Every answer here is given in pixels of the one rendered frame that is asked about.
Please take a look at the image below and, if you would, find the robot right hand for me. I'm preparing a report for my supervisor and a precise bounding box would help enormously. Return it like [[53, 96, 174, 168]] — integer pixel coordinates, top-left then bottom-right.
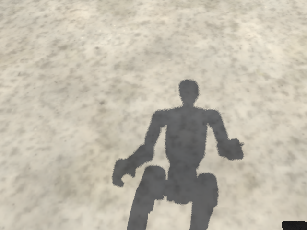
[[281, 220, 307, 230]]

